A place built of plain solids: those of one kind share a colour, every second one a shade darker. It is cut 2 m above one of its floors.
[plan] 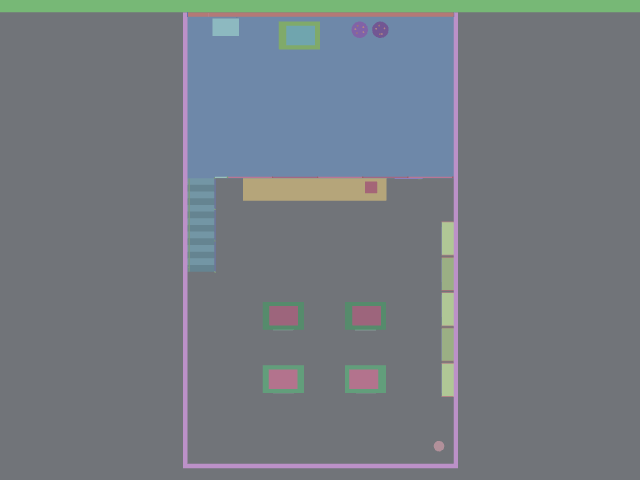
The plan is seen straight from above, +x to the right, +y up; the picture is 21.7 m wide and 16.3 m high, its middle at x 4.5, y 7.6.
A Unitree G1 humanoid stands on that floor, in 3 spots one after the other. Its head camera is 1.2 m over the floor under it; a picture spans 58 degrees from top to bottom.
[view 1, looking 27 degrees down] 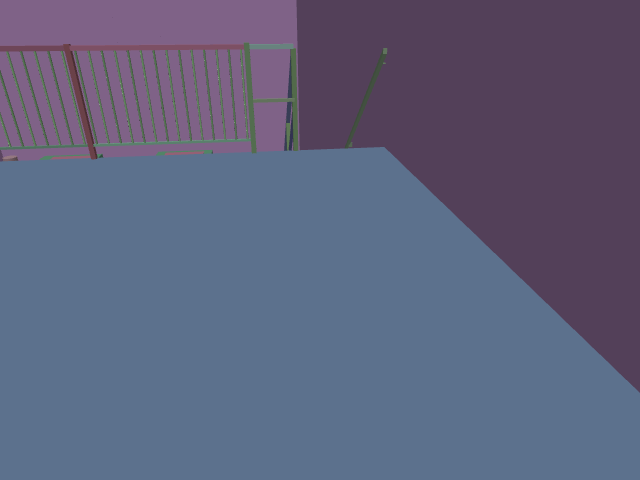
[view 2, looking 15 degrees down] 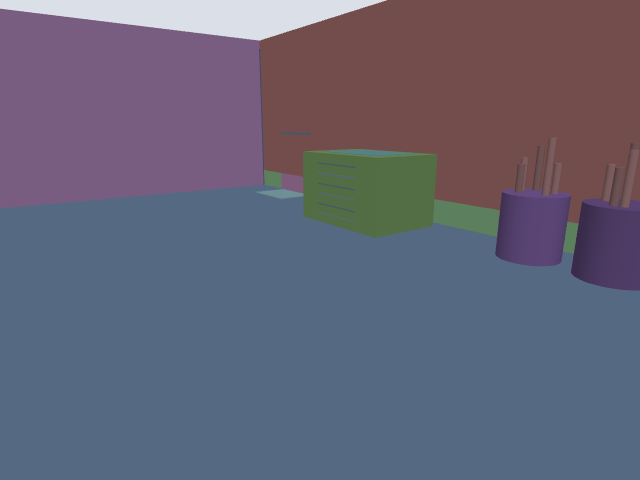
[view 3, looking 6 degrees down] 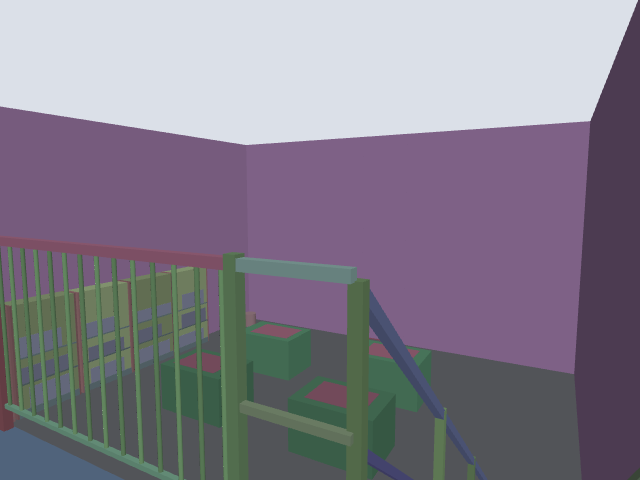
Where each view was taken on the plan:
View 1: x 1.30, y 14.08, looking -98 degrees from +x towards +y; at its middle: upper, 2.64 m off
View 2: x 7.84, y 10.90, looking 144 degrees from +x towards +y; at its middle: upper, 4.64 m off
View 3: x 0.45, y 10.80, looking -61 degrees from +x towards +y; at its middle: wall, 12.42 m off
